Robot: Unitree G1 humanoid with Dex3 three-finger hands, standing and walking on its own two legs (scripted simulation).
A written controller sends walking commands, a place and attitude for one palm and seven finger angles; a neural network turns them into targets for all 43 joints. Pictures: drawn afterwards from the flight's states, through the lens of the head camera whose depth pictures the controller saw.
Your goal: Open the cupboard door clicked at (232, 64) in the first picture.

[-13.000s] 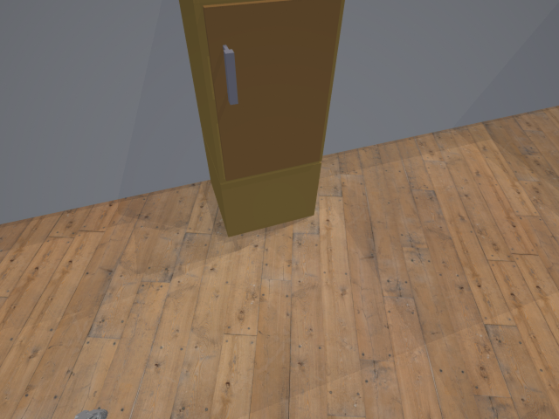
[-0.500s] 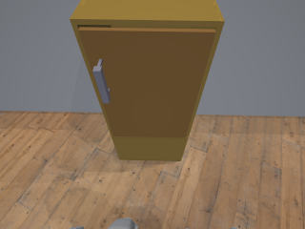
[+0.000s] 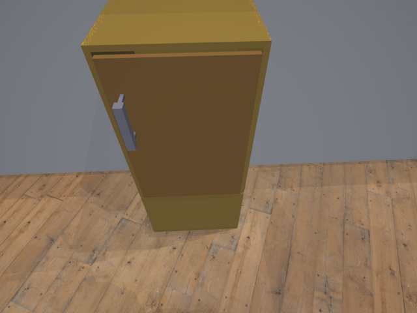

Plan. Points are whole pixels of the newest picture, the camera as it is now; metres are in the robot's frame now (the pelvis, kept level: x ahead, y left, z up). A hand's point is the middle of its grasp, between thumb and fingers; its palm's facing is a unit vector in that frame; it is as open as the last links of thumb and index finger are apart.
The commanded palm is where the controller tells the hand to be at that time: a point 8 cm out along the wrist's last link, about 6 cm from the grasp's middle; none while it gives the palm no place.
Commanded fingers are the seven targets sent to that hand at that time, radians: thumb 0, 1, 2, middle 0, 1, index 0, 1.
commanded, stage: come to a stop and stand still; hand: left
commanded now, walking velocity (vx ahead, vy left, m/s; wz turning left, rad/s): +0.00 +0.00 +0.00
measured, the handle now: (127, 123) +0.56 +0.25 +0.02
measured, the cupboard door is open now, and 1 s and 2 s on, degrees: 0 0 0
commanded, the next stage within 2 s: look again from close up in 1.04 s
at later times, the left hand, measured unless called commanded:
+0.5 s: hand out of the picture -0.01 +0.12 -0.17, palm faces +0.07 -0.99 -0.14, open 7.3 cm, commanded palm none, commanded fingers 0.00 0.90 0.90 -0.20 -0.30 -0.20 -0.30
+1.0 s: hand out of the picture +0.02 +0.16 -0.17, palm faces +0.06 -0.98 -0.19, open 7.3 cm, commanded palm none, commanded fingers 0.00 0.90 0.90 -0.20 -0.30 -0.20 -0.30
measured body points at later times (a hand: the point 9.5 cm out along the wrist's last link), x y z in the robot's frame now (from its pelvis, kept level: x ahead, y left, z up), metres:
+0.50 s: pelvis +0.01 -0.03 +0.00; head +0.03 -0.03 +0.45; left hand -0.02 +0.17 -0.16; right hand -0.03 -0.23 -0.16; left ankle +0.03 +0.14 -0.74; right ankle -0.04 -0.12 -0.74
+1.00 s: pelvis +0.03 -0.01 +0.00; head +0.04 -0.01 +0.45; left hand +0.02 +0.21 -0.16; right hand +0.05 -0.24 -0.16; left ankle +0.03 +0.14 -0.74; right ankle -0.04 -0.12 -0.74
